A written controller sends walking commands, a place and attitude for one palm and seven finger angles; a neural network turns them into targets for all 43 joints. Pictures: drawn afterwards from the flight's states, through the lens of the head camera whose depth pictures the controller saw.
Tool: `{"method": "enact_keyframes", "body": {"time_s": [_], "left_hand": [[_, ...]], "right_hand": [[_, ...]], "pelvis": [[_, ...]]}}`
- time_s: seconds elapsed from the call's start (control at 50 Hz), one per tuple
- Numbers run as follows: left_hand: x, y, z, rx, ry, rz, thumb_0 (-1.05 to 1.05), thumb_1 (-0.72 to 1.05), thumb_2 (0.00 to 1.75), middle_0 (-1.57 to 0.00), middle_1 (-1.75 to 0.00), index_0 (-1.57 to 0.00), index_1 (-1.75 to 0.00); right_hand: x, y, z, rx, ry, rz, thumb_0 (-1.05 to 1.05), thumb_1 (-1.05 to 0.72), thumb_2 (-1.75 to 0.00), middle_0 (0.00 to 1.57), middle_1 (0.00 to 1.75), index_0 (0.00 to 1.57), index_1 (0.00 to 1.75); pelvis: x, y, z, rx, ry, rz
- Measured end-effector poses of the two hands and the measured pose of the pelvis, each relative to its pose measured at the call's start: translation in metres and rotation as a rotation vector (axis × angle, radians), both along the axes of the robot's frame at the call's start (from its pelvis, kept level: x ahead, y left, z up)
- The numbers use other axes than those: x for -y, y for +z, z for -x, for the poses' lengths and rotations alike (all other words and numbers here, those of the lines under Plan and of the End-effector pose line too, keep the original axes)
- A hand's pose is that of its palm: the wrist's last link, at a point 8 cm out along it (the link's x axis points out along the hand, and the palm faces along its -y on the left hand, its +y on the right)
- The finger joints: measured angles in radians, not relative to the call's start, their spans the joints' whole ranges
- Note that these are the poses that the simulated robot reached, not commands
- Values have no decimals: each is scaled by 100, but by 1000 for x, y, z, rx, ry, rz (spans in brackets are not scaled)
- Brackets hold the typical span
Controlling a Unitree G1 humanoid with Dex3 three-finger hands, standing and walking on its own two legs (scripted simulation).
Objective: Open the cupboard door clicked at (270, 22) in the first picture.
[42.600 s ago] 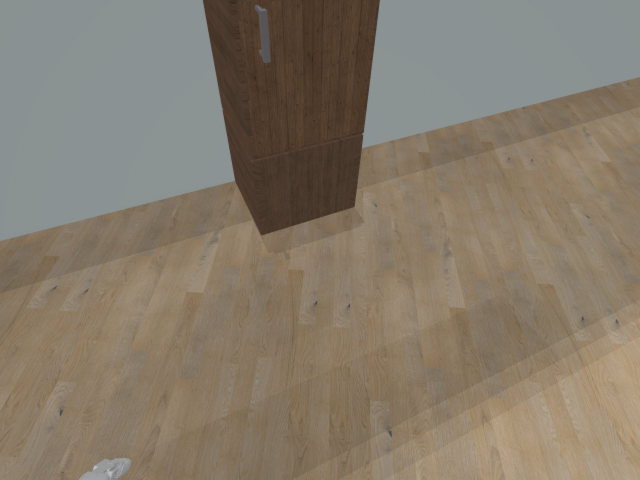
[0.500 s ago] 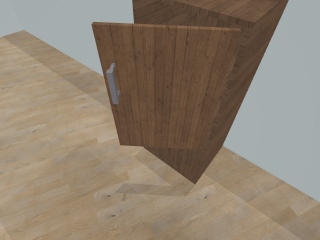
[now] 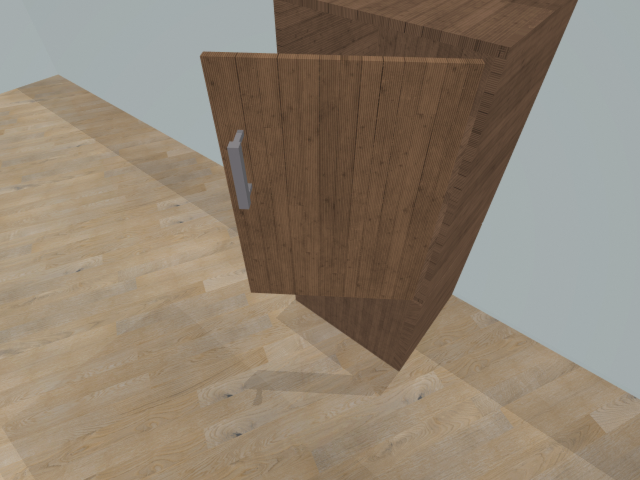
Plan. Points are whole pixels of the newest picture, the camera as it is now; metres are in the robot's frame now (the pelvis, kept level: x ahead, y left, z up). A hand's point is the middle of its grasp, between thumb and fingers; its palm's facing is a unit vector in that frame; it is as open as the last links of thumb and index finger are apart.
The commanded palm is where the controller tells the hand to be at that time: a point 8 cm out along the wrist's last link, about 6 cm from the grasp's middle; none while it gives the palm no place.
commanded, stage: look again from close up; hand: left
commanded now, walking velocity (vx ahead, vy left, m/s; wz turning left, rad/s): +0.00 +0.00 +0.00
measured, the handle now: (242, 170) +0.59 +0.17 +0.07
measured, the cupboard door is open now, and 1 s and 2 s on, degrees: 36 36 36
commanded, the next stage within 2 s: come to a stop and stand still in 0.34 s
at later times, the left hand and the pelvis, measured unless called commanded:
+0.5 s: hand out of the picture +0.03 +0.19 -0.17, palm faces +0.00 -0.98 -0.19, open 7.3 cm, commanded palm none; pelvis +0.02 +0.01 +0.01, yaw +0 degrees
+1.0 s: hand out of the picture +0.05 +0.19 -0.17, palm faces -0.01 -0.97 -0.23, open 7.3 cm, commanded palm none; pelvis +0.03 +0.01 +0.00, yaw +0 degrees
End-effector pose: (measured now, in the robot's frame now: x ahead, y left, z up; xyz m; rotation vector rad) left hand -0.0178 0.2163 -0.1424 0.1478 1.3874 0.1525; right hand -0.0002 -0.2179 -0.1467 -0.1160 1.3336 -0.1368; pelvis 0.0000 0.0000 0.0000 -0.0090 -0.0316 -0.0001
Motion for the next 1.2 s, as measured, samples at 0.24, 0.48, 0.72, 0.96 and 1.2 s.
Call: {"method": "enact_keyframes", "body": {"time_s": [0.24, 0.48, 0.72, 0.96, 1.2], "left_hand": [[-19, 5, -27, 57, -20, -16, 0, 91, 90, -20, -29, -20, -30], [-18, 2, -43, 42, -26, 1, 0, 91, 90, -20, -30, -20, -30], [-16, 1, -54, 27, -29, 8, 0, 91, 90, -20, -30, -20, -30], [-23, 2, -63, 39, -39, -28, 0, 91, 90, -20, -30, -20, -30], [-25, 11, -70, 54, -42, -53, 0, 91, 90, -20, -30, -20, -30]], "right_hand": [[1, 9, -11, 3, 17, 22, 0, -91, -90, 20, 30, 20, 29], [11, 17, -38, 19, 34, 62, 0, -90, -90, 20, 30, 20, 29], [7, 18, -60, 26, 38, 55, 0, -90, -90, 20, 30, 20, 29], [7, 12, -68, 49, 45, 52, 0, -90, -90, 20, 30, 20, 29], [4, 2, -63, 55, 29, 17, 0, -92, -90, 20, 30, 20, 29]], "pelvis": [[-6, 4, -4, -15, -5, -9], [-6, 6, -16, -18, -7, -7], [-5, 8, -29, -18, -12, -7], [-9, 3, -33, -26, -7, 4], [-8, 2, -37, -11, -17, -16]]}}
